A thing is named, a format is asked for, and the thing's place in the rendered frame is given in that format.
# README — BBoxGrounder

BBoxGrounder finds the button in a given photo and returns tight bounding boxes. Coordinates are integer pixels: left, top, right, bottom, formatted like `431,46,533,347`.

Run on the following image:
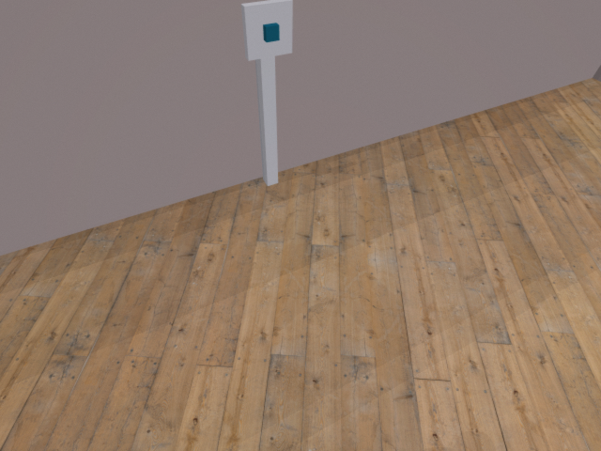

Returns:
263,23,280,42

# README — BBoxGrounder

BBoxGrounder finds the panel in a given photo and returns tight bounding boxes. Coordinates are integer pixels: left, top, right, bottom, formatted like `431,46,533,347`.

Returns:
241,0,293,186

